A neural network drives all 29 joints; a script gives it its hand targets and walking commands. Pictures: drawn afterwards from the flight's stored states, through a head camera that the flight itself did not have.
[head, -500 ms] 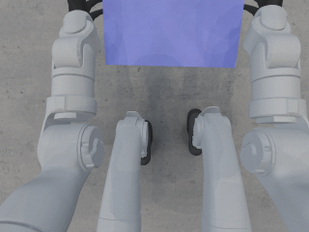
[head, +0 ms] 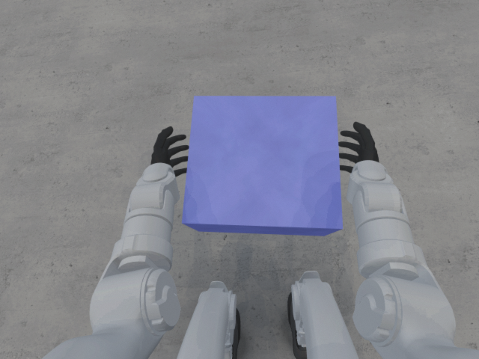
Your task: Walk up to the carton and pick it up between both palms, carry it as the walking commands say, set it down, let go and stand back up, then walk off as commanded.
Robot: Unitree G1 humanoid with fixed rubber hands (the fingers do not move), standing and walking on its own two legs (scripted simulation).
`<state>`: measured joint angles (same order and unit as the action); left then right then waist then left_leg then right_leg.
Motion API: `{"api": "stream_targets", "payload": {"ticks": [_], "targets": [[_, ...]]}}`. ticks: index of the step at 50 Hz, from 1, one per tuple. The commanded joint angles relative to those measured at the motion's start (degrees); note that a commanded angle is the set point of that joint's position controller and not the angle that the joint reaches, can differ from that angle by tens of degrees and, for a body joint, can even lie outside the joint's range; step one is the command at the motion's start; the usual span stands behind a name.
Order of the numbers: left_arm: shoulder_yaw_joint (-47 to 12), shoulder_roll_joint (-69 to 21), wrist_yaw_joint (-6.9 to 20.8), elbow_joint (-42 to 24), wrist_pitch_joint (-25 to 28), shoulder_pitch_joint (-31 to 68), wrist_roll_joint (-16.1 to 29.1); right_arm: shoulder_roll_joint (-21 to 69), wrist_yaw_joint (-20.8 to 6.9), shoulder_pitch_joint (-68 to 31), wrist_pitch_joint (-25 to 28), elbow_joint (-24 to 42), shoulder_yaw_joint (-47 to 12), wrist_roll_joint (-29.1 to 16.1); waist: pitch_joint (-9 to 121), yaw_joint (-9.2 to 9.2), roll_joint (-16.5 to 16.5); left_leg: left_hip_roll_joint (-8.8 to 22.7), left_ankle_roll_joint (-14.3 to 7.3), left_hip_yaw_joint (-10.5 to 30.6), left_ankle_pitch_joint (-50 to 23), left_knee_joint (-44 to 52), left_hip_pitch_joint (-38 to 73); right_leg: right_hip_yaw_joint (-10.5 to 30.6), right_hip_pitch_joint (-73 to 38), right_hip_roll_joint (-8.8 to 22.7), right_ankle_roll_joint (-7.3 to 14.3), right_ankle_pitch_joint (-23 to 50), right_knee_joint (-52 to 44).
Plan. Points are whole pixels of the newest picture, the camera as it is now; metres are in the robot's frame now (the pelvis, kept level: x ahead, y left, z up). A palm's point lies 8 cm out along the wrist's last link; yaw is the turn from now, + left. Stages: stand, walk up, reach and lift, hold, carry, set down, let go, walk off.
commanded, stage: reach and lift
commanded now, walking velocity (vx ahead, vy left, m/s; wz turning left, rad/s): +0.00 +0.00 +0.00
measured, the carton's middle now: (261, 169) +0.47 -0.02 -0.12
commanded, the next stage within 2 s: none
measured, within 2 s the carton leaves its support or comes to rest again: neither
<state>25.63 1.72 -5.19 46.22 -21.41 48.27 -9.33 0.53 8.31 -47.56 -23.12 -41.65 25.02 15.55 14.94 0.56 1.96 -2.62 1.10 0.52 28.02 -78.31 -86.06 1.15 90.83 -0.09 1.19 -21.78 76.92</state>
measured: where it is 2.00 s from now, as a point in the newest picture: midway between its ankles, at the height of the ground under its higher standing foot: (264, 346)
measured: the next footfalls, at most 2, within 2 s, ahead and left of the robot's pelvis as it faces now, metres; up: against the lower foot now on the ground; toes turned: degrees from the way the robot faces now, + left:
none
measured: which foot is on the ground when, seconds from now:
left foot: down 0.00-1.00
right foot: down 0.00-1.00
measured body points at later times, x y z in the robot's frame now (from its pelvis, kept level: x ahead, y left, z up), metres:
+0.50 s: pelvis +0.03 +0.01 +0.08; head +0.17 -0.01 +0.51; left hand +0.42 +0.17 +0.03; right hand +0.41 -0.18 +0.03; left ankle +0.06 +0.13 -0.58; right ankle +0.10 -0.11 -0.58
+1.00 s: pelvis +0.04 +0.00 +0.12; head +0.13 -0.02 +0.56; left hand +0.41 +0.16 +0.11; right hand +0.40 -0.19 +0.10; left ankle +0.06 +0.13 -0.58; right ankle +0.10 -0.11 -0.58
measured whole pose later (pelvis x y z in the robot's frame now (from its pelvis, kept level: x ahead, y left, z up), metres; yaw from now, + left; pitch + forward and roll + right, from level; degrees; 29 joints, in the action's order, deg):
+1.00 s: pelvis +0.04 +0.00 +0.12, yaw -1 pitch +20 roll +1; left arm 27.9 -6.3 -0.7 34.1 -24.4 31.9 -18.2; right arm 6.8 5.1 -31.2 -25.5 -30.6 25.0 19.7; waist 9.6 0.4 2.1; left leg -2.1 0.6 2.1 17.8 -44.2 -46.1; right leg 0.8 50.3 -0.2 0.8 -12.9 43.5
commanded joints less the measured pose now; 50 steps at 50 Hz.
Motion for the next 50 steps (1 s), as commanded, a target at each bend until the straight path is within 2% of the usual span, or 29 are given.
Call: {"api": "stream_targets", "payload": {"ticks": [1, 2, 3, 4, 5, 6, 11, 14, 15, 16, 17, 18, 20, 21, 22, 25, 26, 28, 29, 30, 34, 36, 38, 42, 43, 44, 45, 47, 50], "targets": [[-23.89, -54.34, 24.02, -5.88, 3.25, 35.40, 9.69, 52.19, -24.30, -33.69, 3.34, 1.74, -27.81, -10.75, 40.75, -0.22, -3.81, -5.90, -2.11, -0.83, -7.38, 11.43, 11.49, 0.32, -43.56, -5.10, -0.49, 11.74, -8.30], [-20.78, -54.59, 23.77, 1.88, 2.91, 34.15, 6.75, 51.70, -24.44, -35.64, 3.74, 0.35, -26.49, -10.32, 35.09, 0.68, -4.88, -5.73, -2.46, 0.17, -3.90, 10.96, 7.68, 1.75, -37.97, -4.42, -0.21, 8.34, -8.11], [-22.59, -53.88, 23.33, -5.55, 4.15, 31.54, 7.91, 52.04, -24.04, -32.17, 3.87, 4.23, -29.52, -11.75, 38.82, -1.87, -5.38, -6.03, -2.87, -0.39, -9.71, 13.13, 13.06, 1.39, -45.73, -4.68, -0.93, 14.10, -10.34], [-24.14, -56.42, 23.15, -4.52, 4.12, 33.59, 8.36, 51.20, -23.96, -27.97, 3.53, -0.09, -27.60, -8.74, 41.42, 1.74, -5.58, -6.86, -1.51, -0.30, -10.93, 12.75, 10.00, 1.38, -48.41, -5.23, -0.71, 18.04, -10.21], [-24.67, -53.89, 22.98, -5.79, 4.19, 29.64, 7.37, 55.78, -24.72, -30.05, 4.15, 3.12, -31.46, -11.25, 43.69, -3.33, -4.13, -7.19, -1.84, -0.65, -13.71, 13.58, 12.94, 1.46, -50.33, -4.85, -0.88, 20.62, -10.29], [-26.88, -56.35, 23.05, -3.26, 3.95, 26.39, 6.94, 54.32, -24.76, -27.57, 4.34, 5.74, -32.59, -12.93, 47.06, -0.25, -2.13, -6.76, -1.70, 0.85, -20.33, 13.90, 16.43, 3.63, -51.43, -4.83, -1.36, 28.75, -10.00], [-28.80, -55.50, 22.50, -8.61, 5.71, 24.06, 6.77, 54.44, -24.89, -20.38, 4.38, 3.67, -33.36, -10.56, 42.23, 0.45, -5.53, -6.45, -1.23, 1.66, -19.61, 16.72, 19.81, 3.78, -51.70, -4.85, -1.02, 27.17, -14.26], [-33.04, -56.40, 21.92, -14.25, 6.90, 22.22, 7.44, 54.87, -24.51, -18.25, 6.42, 9.95, -36.53, -12.88, 42.33, -1.14, -2.28, -5.47, -1.32, 2.74, -24.99, 20.46, 23.50, 3.42, -54.45, -5.08, -1.25, 31.80, -15.74], [-34.63, -58.65, 22.09, -13.40, 6.44, 23.01, 9.10, 52.34, -24.61, -19.81, 7.08, 10.55, -36.55, -12.56, 45.36, 2.21, -3.48, -5.10, -0.78, 3.48, -24.01, 19.47, 25.17, 3.37, -54.51, -4.47, -0.78, 30.22, -15.57], [-36.17, -58.24, 22.09, -14.78, 6.53, 19.59, 9.97, 55.49, -24.51, -23.89, 7.31, 15.87, -41.18, -16.30, 50.95, -2.46, -2.62, -6.20, -1.09, 1.71, -25.05, 19.47, 29.65, 2.20, -59.31, -5.04, -1.23, 29.74, -15.82], [-35.58, -57.65, 21.99, -12.58, 6.20, 22.62, 10.01, 51.04, -24.45, -21.29, 6.57, 8.95, -36.41, -11.99, 42.57, 4.22, -2.08, -5.11, -0.69, 3.58, -25.47, 20.37, 28.78, 1.36, -51.48, -5.47, -1.12, 26.69, -16.14], [-39.59, -61.63, 21.66, -20.56, 6.52, 20.14, 11.17, 57.02, -24.12, -18.08, 6.51, 14.66, -40.93, -14.19, 55.41, -0.42, -0.24, -6.44, -0.16, 1.98, -29.80, 19.95, 36.13, 2.69, -62.90, -5.03, -0.55, 33.12, -16.91], [-36.80, -60.31, 21.66, -11.72, 5.28, 17.10, 8.47, 52.49, -23.97, -18.40, 6.84, 13.92, -37.70, -12.26, 44.79, 2.18, -1.60, -5.22, -0.86, 3.86, -26.13, 22.23, 32.02, 2.49, -56.46, -5.10, -0.36, 28.93, -18.89], [-34.76, -58.64, 21.95, -10.74, 5.17, 14.79, 7.14, 52.83, -24.18, -19.31, 5.64, 11.92, -39.71, -12.02, 42.54, -0.54, -2.42, -5.64, -0.53, 2.28, -23.65, 22.43, 29.90, 3.16, -59.84, -4.06, -1.04, 26.98, -20.28], [-33.89, -56.93, 21.87, -10.56, 4.78, 18.02, 6.32, 52.70, -23.74, -18.18, 4.56, 6.95, -36.29, -11.70, 33.89, 2.65, -2.18, -4.64, -1.31, 3.01, -19.57, 24.52, 30.05, 1.90, -55.99, -4.18, -0.98, 21.70, -21.29], [-36.43, -59.61, 21.43, -17.02, 3.76, 19.45, 6.68, 56.63, -25.14, -16.53, 3.97, 9.88, -35.40, -10.48, 40.16, 2.12, 0.76, -4.85, -0.40, 2.85, -25.35, 27.04, 40.34, 1.41, -57.75, -5.32, -0.03, 24.18, -22.62], [-35.20, -61.51, 21.32, -13.07, 2.97, 18.92, 7.24, 50.56, -25.08, -16.83, 3.54, 6.39, -32.19, -9.73, 34.93, 5.26, 0.38, -3.24, -0.36, 5.15, -25.27, 26.84, 39.96, 0.65, -52.12, -4.81, -0.08, 20.96, -22.81], [-33.27, -58.77, 21.51, -12.71, 2.52, 18.71, 4.05, 53.54, -26.57, -19.66, 3.85, 8.34, -32.85, -10.09, 34.55, 0.56, 2.62, -4.27, 0.57, 2.15, -19.93, 29.17, 40.54, 0.99, -54.44, -5.46, 0.49, 17.16, -25.45], [-33.29, -61.23, 21.95, -12.46, 1.40, 19.45, 4.49, 53.17, -27.29, -17.25, 2.28, 4.82, -30.16, -8.47, 34.02, 3.93, 1.48, -3.85, 0.30, 3.89, -21.04, 30.29, 42.19, 1.11, -55.44, -5.62, 0.58, 18.34, -26.21], [-31.14, -60.67, 21.72, -10.83, 0.64, 15.90, 2.51, 53.06, -27.43, -16.33, 2.20, 3.61, -28.80, -7.57, 27.95, 1.86, 4.88, -3.37, 0.23, 4.32, -24.25, 31.06, 41.95, 0.89, -53.20, -4.93, 0.81, 19.03, -25.93], [-27.96, -58.21, 22.20, -8.84, 0.85, 20.57, 1.34, 54.06, -27.93, -20.83, 2.03, 3.18, -29.04, -8.37, 25.83, 0.03, -1.53, -4.01, -0.66, 2.54, -14.71, 32.96, 37.83, 2.24, -58.76, -4.21, 0.90, 14.34, -30.11], [-31.22, -59.72, 21.71, -14.72, 1.22, 18.69, 4.17, 55.15, -27.19, -19.29, 1.69, 8.17, -33.82, -10.61, 33.15, -1.29, -0.02, -3.74, -1.02, 2.94, -23.71, 33.10, 43.40, 2.22, -66.19, -3.13, 0.21, 22.94, -29.55], [-25.54, -57.77, 22.39, -6.78, 0.18, 18.74, 0.09, 52.65, -27.82, -19.06, 0.53, -0.40, -27.39, -7.15, 19.70, 1.01, -0.72, -3.35, -1.85, 3.81, -10.53, 37.12, 41.65, 1.78, -57.17, -3.78, 0.43, 10.49, -32.33], [-29.71, -61.02, 24.01, -16.24, 0.63, 25.86, 4.28, 58.70, -27.66, -21.84, 0.54, 9.56, -33.85, -9.28, 31.31, -1.77, -4.97, -3.74, -2.23, 3.39, -15.04, 36.96, 43.99, 2.69, -70.85, -3.68, -0.39, 14.96, -33.92], [-26.15, -62.12, 24.38, -7.10, -1.06, 24.77, 1.28, 54.94, -27.89, -22.30, -0.34, 1.52, -28.08, -4.95, 21.02, 1.93, -3.48, -3.06, -1.74, 5.29, -5.71, 38.81, 40.02, 1.59, -63.73, -3.86, 0.44, 7.33, -33.89], [-27.94, -62.70, 24.75, -12.95, -0.66, 24.08, 2.80, 58.60, -28.51, -24.44, -0.05, 9.74, -32.02, -8.23, 31.90, -0.59, -4.22, -3.26, -1.84, 4.70, -9.84, 39.08, 48.29, 1.82, -68.31, -3.52, 0.24, 11.17, -34.02], [-26.48, -60.86, 25.05, -9.77, -2.20, 20.23, 1.09, 54.85, -29.01, -21.46, -0.82, 4.83, -28.74, -7.53, 22.39, 1.26, 0.89, -3.12, -1.80, 3.03, -7.96, 38.75, 46.59, 2.09, -63.72, -3.43, 0.81, 7.68, -34.67], [-25.62, -61.67, 25.94, -9.33, -1.38, 20.83, 1.82, 58.34, -28.68, -23.27, 0.11, 10.03, -32.31, -8.08, 31.28, -0.45, -6.59, -3.65, -1.86, 2.58, -15.82, 38.52, 46.42, 2.63, -73.77, -4.04, 0.17, 16.08, -37.07], [-26.95, -56.39, 26.17, -10.96, -1.18, 13.80, 0.09, 58.85, -27.61, -8.12, -1.43, 3.11, -32.33, -6.54, 27.03, -0.19, -4.02, -4.62, -1.92, 1.94, -20.64, 40.44, 45.33, 3.85, -79.56, -2.03, -1.01, 26.27, -38.55]]}}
